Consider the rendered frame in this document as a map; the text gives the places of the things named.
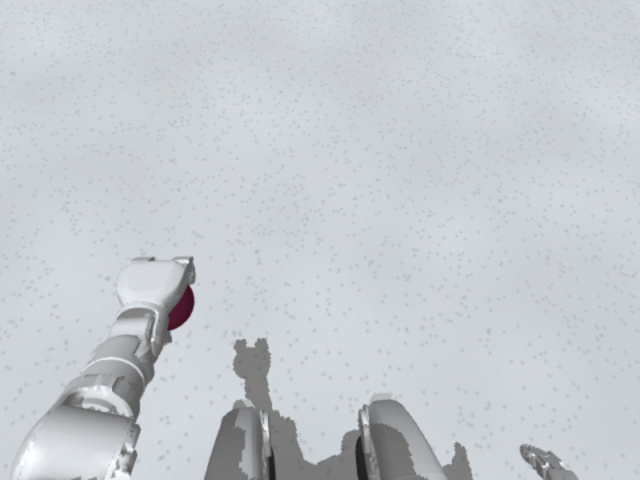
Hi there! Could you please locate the right robot hand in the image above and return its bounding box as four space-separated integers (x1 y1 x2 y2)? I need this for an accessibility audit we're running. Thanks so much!
520 444 579 480

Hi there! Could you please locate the left robot hand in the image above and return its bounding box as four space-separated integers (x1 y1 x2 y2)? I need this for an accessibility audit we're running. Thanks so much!
116 256 195 345

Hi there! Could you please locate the ball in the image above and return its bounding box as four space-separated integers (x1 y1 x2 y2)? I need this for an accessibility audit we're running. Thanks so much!
167 284 194 331

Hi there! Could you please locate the left robot arm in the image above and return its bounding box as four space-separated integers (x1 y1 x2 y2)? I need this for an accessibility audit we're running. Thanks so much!
9 301 169 480

